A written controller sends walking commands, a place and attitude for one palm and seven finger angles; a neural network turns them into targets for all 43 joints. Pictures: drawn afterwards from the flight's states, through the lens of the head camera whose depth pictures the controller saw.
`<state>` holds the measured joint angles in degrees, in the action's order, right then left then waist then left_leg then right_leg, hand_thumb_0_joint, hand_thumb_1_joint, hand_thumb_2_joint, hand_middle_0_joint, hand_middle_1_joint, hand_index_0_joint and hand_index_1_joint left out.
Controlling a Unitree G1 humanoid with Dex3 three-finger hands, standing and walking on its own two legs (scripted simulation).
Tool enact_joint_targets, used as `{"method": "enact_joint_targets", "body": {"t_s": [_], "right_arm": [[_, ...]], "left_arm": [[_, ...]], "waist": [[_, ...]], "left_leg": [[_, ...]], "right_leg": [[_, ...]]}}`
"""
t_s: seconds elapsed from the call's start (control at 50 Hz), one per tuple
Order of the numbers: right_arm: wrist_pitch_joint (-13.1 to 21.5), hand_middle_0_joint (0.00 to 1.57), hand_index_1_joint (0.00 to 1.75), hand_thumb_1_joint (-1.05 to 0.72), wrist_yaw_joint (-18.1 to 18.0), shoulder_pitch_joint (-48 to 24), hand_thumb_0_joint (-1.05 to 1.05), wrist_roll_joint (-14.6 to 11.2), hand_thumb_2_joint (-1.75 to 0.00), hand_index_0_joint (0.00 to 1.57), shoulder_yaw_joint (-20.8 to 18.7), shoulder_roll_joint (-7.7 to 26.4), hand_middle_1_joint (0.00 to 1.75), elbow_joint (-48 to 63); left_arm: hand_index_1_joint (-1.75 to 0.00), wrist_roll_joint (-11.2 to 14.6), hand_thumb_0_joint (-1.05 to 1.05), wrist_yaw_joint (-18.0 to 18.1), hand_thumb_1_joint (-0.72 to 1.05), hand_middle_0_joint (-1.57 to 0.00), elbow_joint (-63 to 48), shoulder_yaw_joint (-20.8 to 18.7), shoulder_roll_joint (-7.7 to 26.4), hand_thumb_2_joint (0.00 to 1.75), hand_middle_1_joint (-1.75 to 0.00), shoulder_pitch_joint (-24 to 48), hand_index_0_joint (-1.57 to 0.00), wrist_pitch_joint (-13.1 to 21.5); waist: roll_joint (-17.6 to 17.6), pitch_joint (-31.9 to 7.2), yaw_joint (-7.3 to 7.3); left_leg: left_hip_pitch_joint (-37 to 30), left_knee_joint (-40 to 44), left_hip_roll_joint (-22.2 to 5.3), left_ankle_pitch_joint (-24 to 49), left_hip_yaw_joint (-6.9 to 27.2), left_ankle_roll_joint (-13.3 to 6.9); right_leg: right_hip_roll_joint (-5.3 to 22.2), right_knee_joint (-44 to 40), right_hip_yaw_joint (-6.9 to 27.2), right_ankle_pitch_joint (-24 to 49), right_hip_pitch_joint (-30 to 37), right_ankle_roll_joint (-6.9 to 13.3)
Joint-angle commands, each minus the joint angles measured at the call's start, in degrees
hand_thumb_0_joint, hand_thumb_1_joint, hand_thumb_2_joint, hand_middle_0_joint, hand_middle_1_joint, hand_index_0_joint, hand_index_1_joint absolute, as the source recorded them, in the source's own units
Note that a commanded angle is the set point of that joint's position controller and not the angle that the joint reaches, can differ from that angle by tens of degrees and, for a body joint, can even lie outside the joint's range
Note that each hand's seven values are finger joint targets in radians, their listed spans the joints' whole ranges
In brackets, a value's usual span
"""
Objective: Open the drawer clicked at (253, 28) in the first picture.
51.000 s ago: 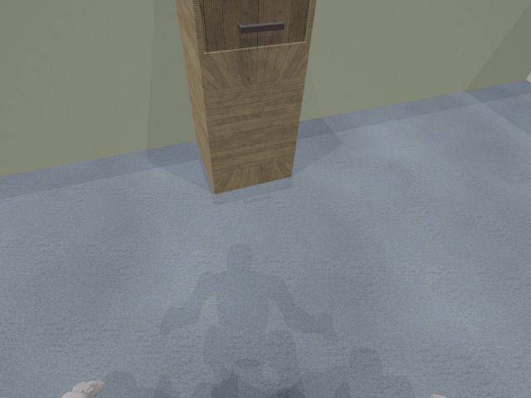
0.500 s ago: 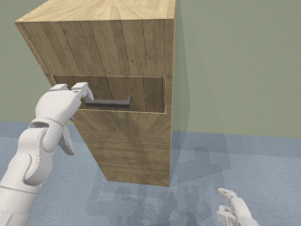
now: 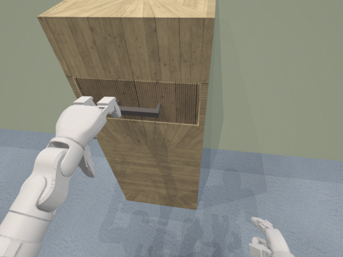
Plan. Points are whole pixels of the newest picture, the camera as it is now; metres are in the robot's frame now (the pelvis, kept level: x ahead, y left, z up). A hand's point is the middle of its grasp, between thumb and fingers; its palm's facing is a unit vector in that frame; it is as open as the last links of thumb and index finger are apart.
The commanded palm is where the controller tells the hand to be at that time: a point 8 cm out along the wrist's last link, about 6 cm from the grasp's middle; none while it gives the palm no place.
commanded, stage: move the hooked fingers above the handle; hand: left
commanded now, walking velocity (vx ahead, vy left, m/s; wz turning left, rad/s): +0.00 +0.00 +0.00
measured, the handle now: (136, 107) +0.52 +0.19 +0.05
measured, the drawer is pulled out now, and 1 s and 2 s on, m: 0.00 0.00 0.00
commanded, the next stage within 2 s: none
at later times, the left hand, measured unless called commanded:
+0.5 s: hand (114, 121) +0.38 +0.20 +0.12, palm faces +0.04 -0.07 -1.00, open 13.8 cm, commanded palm +0.36 +0.22 +0.19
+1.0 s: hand (125, 111) +0.43 +0.19 +0.11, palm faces +0.06 -0.05 -1.00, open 13.8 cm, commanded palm +0.41 +0.21 +0.17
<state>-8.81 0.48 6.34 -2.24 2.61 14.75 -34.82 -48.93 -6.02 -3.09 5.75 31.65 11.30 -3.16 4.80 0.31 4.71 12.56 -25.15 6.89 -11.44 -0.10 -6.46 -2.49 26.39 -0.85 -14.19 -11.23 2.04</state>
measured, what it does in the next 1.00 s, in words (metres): stands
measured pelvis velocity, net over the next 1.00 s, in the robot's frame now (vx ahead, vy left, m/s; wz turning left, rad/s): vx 0.04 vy -0.03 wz -0.02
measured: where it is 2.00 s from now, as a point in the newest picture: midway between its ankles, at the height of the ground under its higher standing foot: outside the picture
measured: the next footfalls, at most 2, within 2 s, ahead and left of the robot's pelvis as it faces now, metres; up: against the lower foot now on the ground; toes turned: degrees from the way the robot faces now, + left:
none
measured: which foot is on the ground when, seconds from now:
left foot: down 0.00-1.00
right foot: down 0.00-1.00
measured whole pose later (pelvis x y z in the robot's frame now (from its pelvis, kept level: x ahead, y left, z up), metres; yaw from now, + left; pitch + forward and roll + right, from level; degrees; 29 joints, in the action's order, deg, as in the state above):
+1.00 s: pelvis +0.04 -0.03 -0.01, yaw -1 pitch +6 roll +0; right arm -11.1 -1.5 9.0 -2.5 0.6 14.9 -35.8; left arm -52.6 1.3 20.7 6.0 30.3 27.3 3.4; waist 2.9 -2.7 2.0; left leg 19.6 -29.7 5.3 -16.1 -0.5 -4.8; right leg -4.2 30.1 -0.4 -17.9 -18.2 4.0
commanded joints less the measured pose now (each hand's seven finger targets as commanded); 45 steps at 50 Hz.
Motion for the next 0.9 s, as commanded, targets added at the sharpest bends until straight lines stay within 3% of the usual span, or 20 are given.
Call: {"method": "enact_joint_targets", "body": {"t_s": [0.0, 0.02, 0.08, 0.12, 0.14, 0.18, 0.26, 0.28, 0.38, 0.4, 0.46, 0.52, 0.56, 0.6, 0.68, 0.76, 0.78, 0.82, 0.86, 0.88], "right_arm": [[2.44, 0.20, 0.30, -0.90, -0.60, -7.40, 0.00, 0.38, -0.90, 0.20, -2.34, 5.74, 0.30, 7.02], [2.19, 0.20, 0.30, -0.90, -0.55, -7.23, 0.00, 0.22, -0.90, 0.20, -2.35, 5.56, 0.30, 6.73], [1.73, 0.20, 0.30, -0.90, -0.46, -7.08, 0.00, -0.28, -0.90, 0.20, -2.44, 6.13, 0.30, 6.43], [1.15, 0.20, 0.30, -0.90, -0.63, -6.71, 0.00, -0.26, -0.90, 0.20, -2.20, 6.03, 0.30, 6.55], [1.02, 0.20, 0.30, -0.90, -0.61, -6.37, 0.00, -0.27, -0.90, 0.20, -2.38, 6.36, 0.30, 6.70], [0.87, 0.20, 0.30, -0.90, -0.63, -6.63, 0.00, -0.48, -0.90, 0.20, -2.65, 6.69, 0.30, 7.79], [0.76, 0.20, 0.30, -0.90, -0.78, -5.34, 0.00, 0.02, -0.90, 0.20, -3.06, 6.57, 0.30, 8.56], [1.04, 0.20, 0.30, -0.90, -0.80, -4.96, 0.00, 0.00, -0.90, 0.20, -3.34, 6.64, 0.30, 8.91], [0.62, 0.20, 0.30, -0.90, -0.99, -3.36, 0.00, 0.18, -0.90, 0.20, -3.49, 6.96, 0.30, 7.23], [0.65, 0.20, 0.30, -0.90, -0.89, -3.19, 0.00, 0.15, -0.90, 0.20, -3.47, 6.66, 0.30, 7.27], [0.18, 0.20, 0.30, -0.90, -1.04, -2.70, 0.00, -0.15, -0.90, 0.20, -3.58, 6.75, 0.30, 6.25], [0.12, 0.20, 0.30, -0.90, -0.82, -2.11, 0.00, -0.05, -0.90, 0.20, -3.92, 7.02, 0.30, 6.39], [-0.41, 0.20, 0.30, -0.90, -0.79, -2.40, 0.00, -0.07, -0.90, 0.20, -4.07, 7.16, 0.30, 6.59], [-0.70, 0.20, 0.30, -0.90, -0.46, -1.84, 0.00, -0.21, -0.90, 0.20, -4.25, 7.23, 0.30, 6.97], [-1.31, 0.20, 0.30, -0.90, -0.70, -1.48, 0.00, -0.48, -0.90, 0.20, -4.66, 7.64, 0.30, 7.85], [-1.24, 0.20, 0.30, -0.90, -1.88, -0.64, 0.00, -0.26, -0.90, 0.20, -4.35, 7.51, 0.30, 7.14], [-1.12, 0.20, 0.30, -0.90, -2.16, -0.50, 0.00, -0.14, -0.90, 0.20, -4.45, 7.75, 0.30, 7.14], [-0.88, 0.20, 0.30, -0.90, -2.54, -0.26, 0.00, -0.05, -0.90, 0.20, -4.40, 7.03, 0.30, 6.56], [-0.61, 0.20, 0.30, -0.90, -2.50, 0.58, 0.00, 0.19, -0.90, 0.20, -4.73, 6.80, 0.30, 6.25], [-0.64, 0.20, 0.30, -0.90, -2.53, 0.86, 0.00, 0.41, -0.90, 0.20, -4.77, 7.08, 0.30, 5.81]], "left_arm": [[-1.20, -1.63, 0.00, 5.57, -0.50, -0.30, -7.76, -10.79, 13.75, 0.30, -1.20, 26.77, -0.30, 2.03], [-1.20, -1.67, 0.00, 6.09, -0.50, -0.30, -5.85, -9.32, 12.13, 0.30, -1.20, 27.80, -0.30, 1.67], [-1.20, -1.77, 0.00, 7.11, -0.50, -0.30, 0.80, -11.45, 13.79, 0.30, -1.20, 27.86, -0.30, -0.55], [-1.20, -2.30, 0.00, 6.23, -0.50, -0.30, 3.61, -6.77, 10.11, 0.30, -1.20, 29.62, -0.30, -2.11], [-1.20, -2.35, 0.00, 5.83, -0.50, -0.30, 3.78, -6.87, 10.70, 0.30, -1.20, 30.22, -0.30, -2.41], [-1.20, -2.55, 0.00, 4.64, -0.50, -0.30, 3.68, -7.43, 11.60, 0.30, -1.20, 28.60, -0.30, -2.76], [-1.20, -2.16, 0.00, 2.33, -0.50, -0.30, -0.73, -2.55, 7.76, 0.30, -1.20, 30.81, -0.30, -0.66], [-1.20, -2.11, 0.00, 2.22, -0.50, -0.30, -1.56, -5.20, 10.16, 0.30, -1.20, 29.51, -0.30, 0.15], [-1.20, -1.50, 0.00, 4.37, -0.50, -0.30, -0.62, -9.48, 13.63, 0.30, -1.20, 31.48, -0.30, 3.40], [-1.20, -1.34, 0.00, 5.21, -0.50, -0.30, 0.56, -10.44, 13.69, 0.30, -1.20, 30.68, -0.30, 3.52], [-1.20, -1.88, 0.00, 7.50, -0.50, -0.30, 4.87, -10.81, 13.64, 0.30, -1.20, 33.04, -0.30, 3.15], [-1.20, -2.33, 0.00, 8.81, -0.50, -0.30, 5.94, -12.92, 15.80, 0.30, -1.20, 31.97, -0.30, 2.16], [-1.20, -2.76, 0.00, 8.53, -0.50, -0.30, 6.36, -11.80, 15.03, 0.30, -1.20, 30.73, -0.30, 1.10], [-1.20, -2.58, 0.00, 7.24, -0.50, -0.30, 7.17, -8.17, 11.55, 0.30, -1.20, 29.62, -0.30, 0.07], [-1.20, -1.74, 0.00, 3.73, -0.50, -0.30, 6.81, -3.79, 8.19, 0.30, -1.20, 29.28, -0.30, -0.38], [-1.20, -2.08, 0.00, 3.28, -0.50, -0.30, 7.63, -4.26, 10.04, 0.30, -1.20, 35.50, -0.30, 2.36], [-1.20, -1.88, 0.00, 3.80, -0.50, -0.30, 6.63, -6.77, 12.74, 0.30, -1.20, 36.52, -0.30, 3.59], [-1.20, -2.74, 0.00, 5.51, -0.50, -0.30, 6.92, -6.67, 12.46, 0.30, -1.20, 40.78, -0.30, 5.66], [-1.20, -2.91, 0.00, 7.89, -0.50, -0.30, 6.58, -9.69, 14.68, 0.30, -1.20, 41.39, -0.30, 7.22], [-1.20, -3.07, 0.00, 9.08, -0.50, -0.30, 8.29, -12.90, 18.02, 0.30, -1.20, 41.11, -0.30, 7.29]], "waist": [[0.79, -12.53, -0.73], [0.83, -11.66, -0.98], [-1.36, -11.83, -0.37], [-2.97, -12.44, -1.27], [-2.91, -13.69, -1.29], [-3.70, -16.09, -1.07], [-2.19, -18.86, -2.42], [-2.10, -19.47, -1.86], [-1.74, -17.09, -1.42], [-2.53, -16.81, -0.84], [-2.94, -16.39, -1.03], [-2.15, -20.91, -0.10], [-2.18, -22.19, -0.55], [-2.76, -22.18, -1.51], [-4.80, -20.25, -3.56], [-5.46, -18.23, -4.43], [-5.08, -19.24, -3.91], [-2.93, -20.86, -3.92], [-0.01, -23.88, -2.84], [-0.21, -24.47, -2.19]], "left_leg": [[-6.69, 5.09, -6.61, 6.95, 6.98, 6.65], [-6.53, 5.25, -6.67, 6.77, 7.11, 7.01], [-4.90, 5.63, -6.44, 5.33, 5.96, 6.81], [-4.52, 5.03, -6.17, 6.49, 4.94, 6.62], [-4.52, 4.91, -6.17, 6.87, 4.91, 6.60], [-5.54, 3.96, -6.11, 9.14, 4.51, 6.09], [-8.61, 2.20, -6.22, 15.39, 5.26, 5.98], [-9.22, 1.84, -6.49, 17.23, 5.55, 5.94], [-7.72, 1.36, -6.29, 20.00, 5.33, 6.45], [-6.88, 1.41, -6.16, 19.64, 5.15, 6.31], [-5.43, 1.40, -6.00, 18.06, 4.47, 6.30], [-5.26, 0.50, -5.65, 20.38, 3.55, 6.04], [-5.42, -0.18, -5.60, 22.56, 3.07, 5.85], [-5.71, -1.00, -5.76, 23.91, 3.06, 5.66], [-6.52, -2.23, -5.76, 24.71, 3.18, 4.70], [-4.84, -2.34, -5.10, 19.14, 3.31, 3.89], [-4.70, -2.60, -5.02, 18.96, 3.22, 3.76], [-5.07, -3.06, -4.83, 19.17, 3.27, 3.91], [-6.51, -3.68, -5.13, 22.83, 3.50, 4.58], [-5.69, -3.95, -4.99, 23.00, 3.07, 4.64]], "right_leg": [[0.72, -3.09, 1.64, 2.26, -1.55, 1.83], [0.81, -3.07, 1.43, 2.11, -2.44, 1.85], [0.56, -3.49, 1.68, 1.52, -1.20, 1.96], [1.24, -3.49, 1.42, 2.11, -0.94, 1.75], [1.34, -3.48, 1.53, 2.41, -0.51, 1.69], [1.15, -3.37, 2.22, 3.96, 0.88, 1.66], [1.59, -2.52, 1.96, 7.46, -0.20, 1.45], [1.28, -2.42, 2.20, 7.98, 0.05, 1.50], [0.90, -2.09, 2.07, 9.75, -0.71, 1.73], [0.88, -1.96, 1.96, 9.80, -0.33, 1.70], [0.86, -1.58, 1.88, 9.54, -1.07, 1.70], [1.08, -0.77, 2.65, 12.22, 2.03, 1.77], [1.29, -0.43, 3.11, 14.86, 2.58, 1.51], [1.38, -0.27, 3.02, 15.87, 1.79, 1.30], [1.31, -0.54, 3.04, 17.02, -0.45, 0.80], [1.18, -0.59, 3.00, 15.21, -2.10, 0.84], [1.15, -0.46, 3.46, 15.47, -1.35, 0.97], [1.17, 0.47, 3.42, 15.32, -1.94, 1.13], [1.00, 1.36, 3.27, 15.97, -1.82, 1.36], [0.88, 1.44, 3.61, 16.75, -0.74, 1.52]]}}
